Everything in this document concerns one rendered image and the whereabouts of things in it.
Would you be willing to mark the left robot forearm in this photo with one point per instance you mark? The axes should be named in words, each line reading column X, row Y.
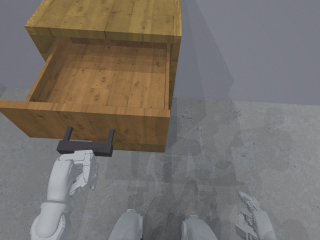
column 53, row 222

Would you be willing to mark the handle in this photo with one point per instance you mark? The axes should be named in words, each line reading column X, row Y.
column 102, row 149

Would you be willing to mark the drawer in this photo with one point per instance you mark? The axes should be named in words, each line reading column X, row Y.
column 94, row 85

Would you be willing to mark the cabinet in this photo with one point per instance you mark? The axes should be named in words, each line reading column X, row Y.
column 157, row 21

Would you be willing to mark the robot right hand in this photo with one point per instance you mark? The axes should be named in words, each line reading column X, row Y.
column 259, row 225

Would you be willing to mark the left robot thigh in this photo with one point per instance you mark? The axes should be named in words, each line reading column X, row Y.
column 128, row 227

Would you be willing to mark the robot thigh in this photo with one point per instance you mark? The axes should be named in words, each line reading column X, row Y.
column 128, row 227
column 196, row 229

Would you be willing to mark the right robot thigh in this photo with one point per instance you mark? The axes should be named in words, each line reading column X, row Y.
column 196, row 229

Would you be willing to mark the robot left hand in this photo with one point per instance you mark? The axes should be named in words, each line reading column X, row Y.
column 81, row 166

